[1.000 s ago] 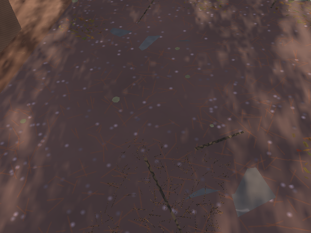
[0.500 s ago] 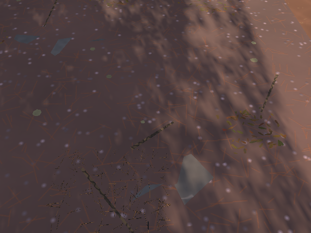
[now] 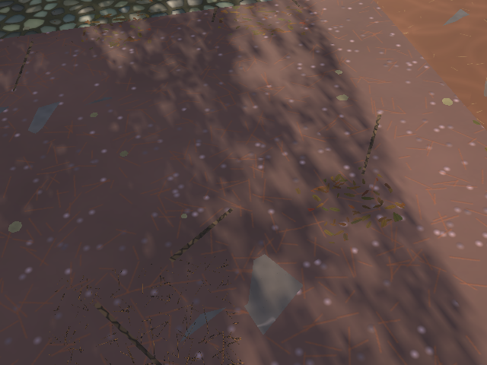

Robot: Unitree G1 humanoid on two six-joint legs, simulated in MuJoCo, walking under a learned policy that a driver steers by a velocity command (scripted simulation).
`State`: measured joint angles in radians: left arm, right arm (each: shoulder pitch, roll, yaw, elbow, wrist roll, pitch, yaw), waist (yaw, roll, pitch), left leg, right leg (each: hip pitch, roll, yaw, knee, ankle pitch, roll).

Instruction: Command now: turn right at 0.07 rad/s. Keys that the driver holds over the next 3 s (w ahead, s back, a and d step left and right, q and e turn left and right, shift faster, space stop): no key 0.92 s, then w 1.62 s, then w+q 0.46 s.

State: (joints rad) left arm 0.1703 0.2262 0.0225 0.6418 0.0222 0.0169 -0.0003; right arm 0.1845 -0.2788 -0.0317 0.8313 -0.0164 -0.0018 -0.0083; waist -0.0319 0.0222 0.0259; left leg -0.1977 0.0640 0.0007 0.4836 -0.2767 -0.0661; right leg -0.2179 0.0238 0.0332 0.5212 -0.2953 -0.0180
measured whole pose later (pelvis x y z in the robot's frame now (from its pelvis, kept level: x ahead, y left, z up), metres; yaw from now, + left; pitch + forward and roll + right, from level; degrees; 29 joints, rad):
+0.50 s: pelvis +0.00 +0.00 +0.00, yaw +0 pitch -1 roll +0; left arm 0.22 0.24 0.04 0.78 0.01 0.01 0.01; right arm 0.19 -0.27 -0.03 1.00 0.00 0.00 -0.04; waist -0.02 0.00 0.03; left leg -0.17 0.07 0.00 0.47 -0.28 -0.07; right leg -0.19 0.03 0.03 0.51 -0.29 -0.02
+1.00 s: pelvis +0.00 +0.01 +0.00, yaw +0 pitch -2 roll +0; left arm 0.25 0.23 0.03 0.96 -0.01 0.01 0.03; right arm 0.25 -0.23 -0.03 1.10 0.01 0.01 -0.05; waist -0.01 0.00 0.03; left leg -0.19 0.05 0.00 0.53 -0.33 -0.04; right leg -0.20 0.02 0.03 0.53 -0.32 -0.01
